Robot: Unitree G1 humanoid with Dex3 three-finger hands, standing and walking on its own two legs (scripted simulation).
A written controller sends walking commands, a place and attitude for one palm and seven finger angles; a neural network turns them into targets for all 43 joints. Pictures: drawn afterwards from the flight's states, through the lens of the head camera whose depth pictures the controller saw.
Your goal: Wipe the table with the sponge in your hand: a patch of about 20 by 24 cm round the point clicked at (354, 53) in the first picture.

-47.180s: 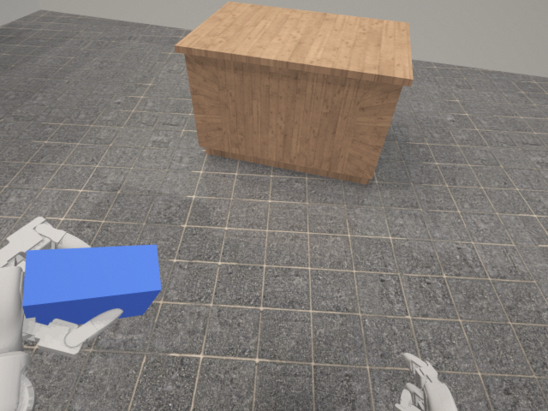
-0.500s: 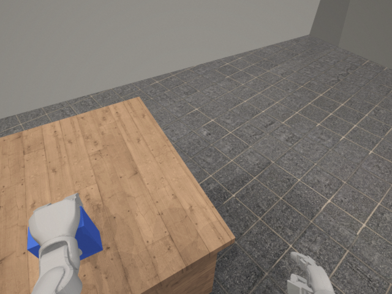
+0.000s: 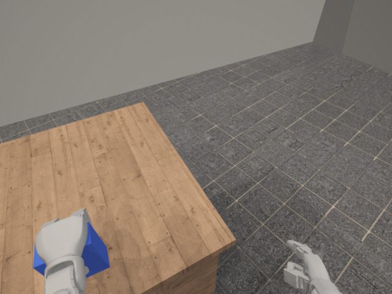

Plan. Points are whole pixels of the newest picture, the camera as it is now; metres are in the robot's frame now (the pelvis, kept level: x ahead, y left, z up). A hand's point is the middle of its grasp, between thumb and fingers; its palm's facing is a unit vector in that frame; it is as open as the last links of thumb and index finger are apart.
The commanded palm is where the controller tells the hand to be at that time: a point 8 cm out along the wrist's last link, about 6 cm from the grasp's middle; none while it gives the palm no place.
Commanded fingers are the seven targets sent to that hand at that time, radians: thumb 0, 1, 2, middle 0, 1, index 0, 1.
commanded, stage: wipe back along the first lane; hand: left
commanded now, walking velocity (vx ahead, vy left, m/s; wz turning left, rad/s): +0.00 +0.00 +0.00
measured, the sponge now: (78, 259) +0.20 +0.29 -0.06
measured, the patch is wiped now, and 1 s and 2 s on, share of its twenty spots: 0.90 0.90 0.90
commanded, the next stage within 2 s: lift the sponge slowly off the table in 0.76 s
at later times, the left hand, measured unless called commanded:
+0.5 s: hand (76, 251) +0.20 +0.28 -0.02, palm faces -0.05 -0.04 -1.00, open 9.8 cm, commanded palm +0.15 +0.25 +0.01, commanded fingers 0.00 0.10 1.30 -1.20 -1.60 -1.20 -1.60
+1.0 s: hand (76, 252) +0.20 +0.28 -0.01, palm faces -0.06 -0.05 -1.00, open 9.7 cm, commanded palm +0.15 +0.26 +0.02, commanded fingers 0.00 0.10 1.30 -1.20 -1.60 -1.20 -1.60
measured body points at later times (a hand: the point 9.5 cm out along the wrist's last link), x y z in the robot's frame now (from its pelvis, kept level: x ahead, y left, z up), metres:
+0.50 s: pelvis -0.01 -0.01 +0.00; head -0.02 -0.03 +0.45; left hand +0.20 +0.28 +0.04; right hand +0.21 -0.23 -0.09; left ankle -0.02 +0.07 -0.72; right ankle -0.02 -0.11 -0.72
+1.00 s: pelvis -0.01 -0.02 +0.00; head -0.02 -0.04 +0.45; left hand +0.20 +0.28 +0.04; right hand +0.21 -0.24 -0.09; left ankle -0.02 +0.07 -0.72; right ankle -0.02 -0.11 -0.72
